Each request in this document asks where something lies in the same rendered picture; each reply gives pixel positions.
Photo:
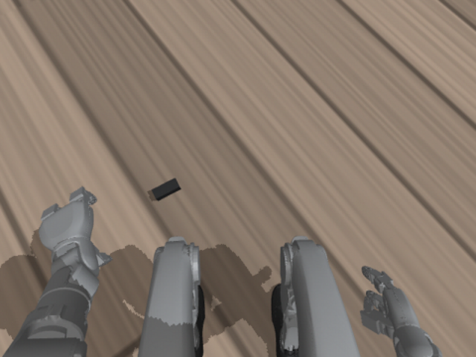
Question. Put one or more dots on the small box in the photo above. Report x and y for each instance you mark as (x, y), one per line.
(166, 189)

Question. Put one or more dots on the left robot arm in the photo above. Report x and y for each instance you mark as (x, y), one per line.
(58, 325)

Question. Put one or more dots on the right robot hand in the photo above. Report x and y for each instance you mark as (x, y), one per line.
(395, 310)

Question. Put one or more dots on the left robot hand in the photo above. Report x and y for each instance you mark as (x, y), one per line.
(76, 219)

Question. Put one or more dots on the right robot arm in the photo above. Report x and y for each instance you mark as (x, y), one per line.
(410, 341)

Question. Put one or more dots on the right robot foot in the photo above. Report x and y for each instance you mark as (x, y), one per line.
(277, 319)

